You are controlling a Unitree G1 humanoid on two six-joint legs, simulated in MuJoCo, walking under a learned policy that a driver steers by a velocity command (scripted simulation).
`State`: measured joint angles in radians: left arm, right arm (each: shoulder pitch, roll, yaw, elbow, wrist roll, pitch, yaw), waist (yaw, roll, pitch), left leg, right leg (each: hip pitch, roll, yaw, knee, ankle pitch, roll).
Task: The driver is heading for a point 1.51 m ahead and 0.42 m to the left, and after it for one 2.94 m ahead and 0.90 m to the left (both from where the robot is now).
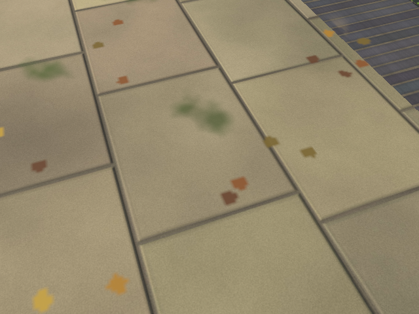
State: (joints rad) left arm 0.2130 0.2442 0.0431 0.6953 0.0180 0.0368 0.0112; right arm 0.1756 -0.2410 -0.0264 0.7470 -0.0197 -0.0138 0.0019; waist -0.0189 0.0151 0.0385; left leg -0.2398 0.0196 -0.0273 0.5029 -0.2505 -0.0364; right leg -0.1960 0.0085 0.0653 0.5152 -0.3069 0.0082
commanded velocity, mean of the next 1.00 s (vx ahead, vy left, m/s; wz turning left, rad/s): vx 0.15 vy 0.00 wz -0.02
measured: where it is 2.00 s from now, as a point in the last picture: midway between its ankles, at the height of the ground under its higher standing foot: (215, 242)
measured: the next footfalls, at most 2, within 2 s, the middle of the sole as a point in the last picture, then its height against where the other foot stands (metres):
right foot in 1.20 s outside the picture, level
left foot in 1.72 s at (177, 246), level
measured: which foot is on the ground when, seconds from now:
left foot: down 0.00-1.00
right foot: down 0.00-0.72, up 0.74-1.00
